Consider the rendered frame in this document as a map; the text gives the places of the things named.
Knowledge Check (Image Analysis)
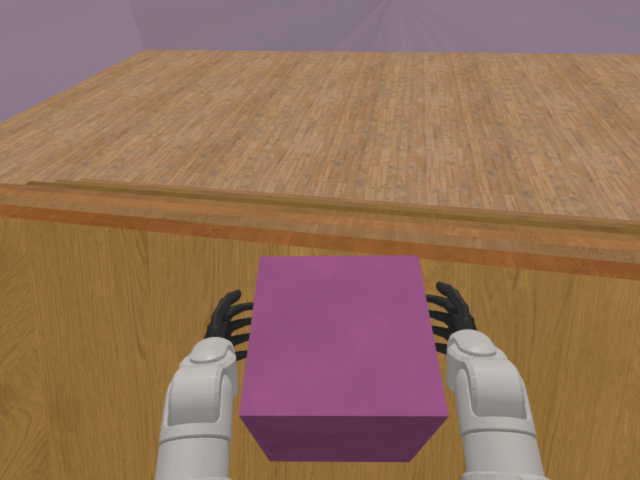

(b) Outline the carton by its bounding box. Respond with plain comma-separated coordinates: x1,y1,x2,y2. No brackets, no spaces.
239,255,449,462

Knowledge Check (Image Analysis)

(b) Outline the robot right hand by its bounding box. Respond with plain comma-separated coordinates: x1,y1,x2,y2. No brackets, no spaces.
426,282,478,355

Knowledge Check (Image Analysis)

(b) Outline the left robot forearm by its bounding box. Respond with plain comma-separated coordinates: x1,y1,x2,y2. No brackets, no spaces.
155,337,238,480

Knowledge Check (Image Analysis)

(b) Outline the robot left hand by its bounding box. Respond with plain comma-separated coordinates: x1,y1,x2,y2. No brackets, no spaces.
204,290,254,361

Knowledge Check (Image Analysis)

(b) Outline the right robot forearm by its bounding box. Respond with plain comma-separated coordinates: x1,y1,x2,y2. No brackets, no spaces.
446,329,550,480

